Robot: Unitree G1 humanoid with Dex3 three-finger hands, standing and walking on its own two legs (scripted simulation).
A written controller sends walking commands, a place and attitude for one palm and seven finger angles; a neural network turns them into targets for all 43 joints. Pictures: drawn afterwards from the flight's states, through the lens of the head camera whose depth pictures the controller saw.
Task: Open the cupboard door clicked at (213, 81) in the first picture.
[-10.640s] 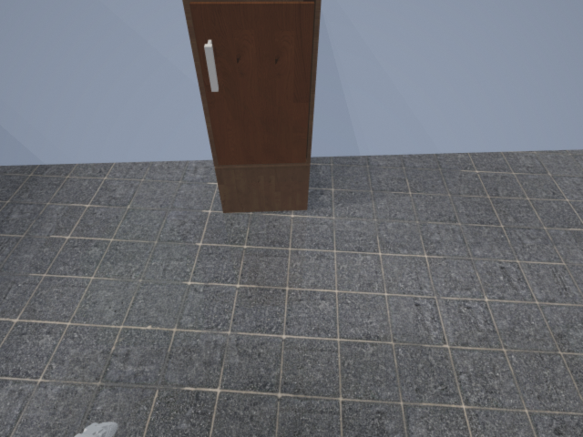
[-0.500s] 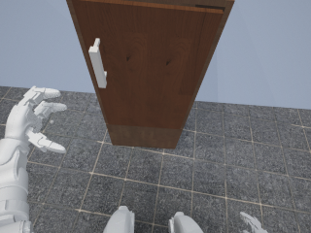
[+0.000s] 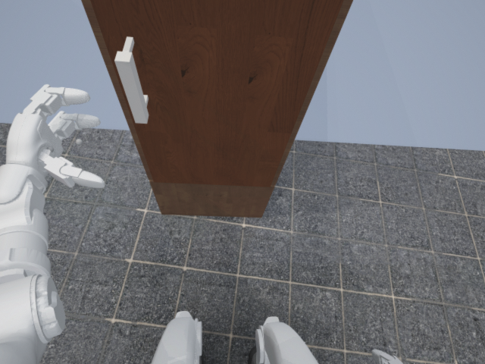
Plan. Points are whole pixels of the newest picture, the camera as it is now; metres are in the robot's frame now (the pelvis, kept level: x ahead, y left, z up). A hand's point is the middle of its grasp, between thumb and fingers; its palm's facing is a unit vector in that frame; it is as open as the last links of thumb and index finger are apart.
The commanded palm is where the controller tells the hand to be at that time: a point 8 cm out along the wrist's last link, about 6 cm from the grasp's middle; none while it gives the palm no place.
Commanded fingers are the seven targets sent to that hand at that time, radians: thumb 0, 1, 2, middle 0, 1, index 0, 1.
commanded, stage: move the hooked fingers beside the handle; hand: left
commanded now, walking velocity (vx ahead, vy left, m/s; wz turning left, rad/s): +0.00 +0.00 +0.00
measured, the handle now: (136, 83) +0.57 +0.18 +0.06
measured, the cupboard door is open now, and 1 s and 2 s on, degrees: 0 0 0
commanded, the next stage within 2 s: slide the fingers in behind the handle in 1.30 s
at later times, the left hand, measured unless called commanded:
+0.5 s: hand (95, 105) +0.52 +0.24 +0.06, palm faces -0.03 -1.00 -0.02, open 13.9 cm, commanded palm +0.51 +0.28 +0.06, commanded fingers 0.00 -0.50 0.30 -0.30 -1.20 -0.30 -1.20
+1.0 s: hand (100, 104) +0.53 +0.23 +0.06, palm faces -0.04 -1.00 -0.02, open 14.0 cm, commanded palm +0.51 +0.27 +0.05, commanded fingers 0.00 -0.50 0.30 -0.30 -1.20 -0.30 -1.20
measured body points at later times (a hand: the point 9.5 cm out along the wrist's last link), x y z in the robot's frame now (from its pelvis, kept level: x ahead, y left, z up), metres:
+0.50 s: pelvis +0.00 +0.00 -0.01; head +0.15 +0.04 +0.41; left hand +0.51 +0.29 +0.06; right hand +0.00 -0.27 -0.11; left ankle +0.04 +0.10 -0.64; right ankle +0.01 -0.12 -0.64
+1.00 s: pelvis +0.00 +0.01 -0.01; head +0.16 +0.05 +0.41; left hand +0.52 +0.29 +0.06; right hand +0.00 -0.26 -0.11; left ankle +0.04 +0.10 -0.64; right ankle +0.01 -0.12 -0.64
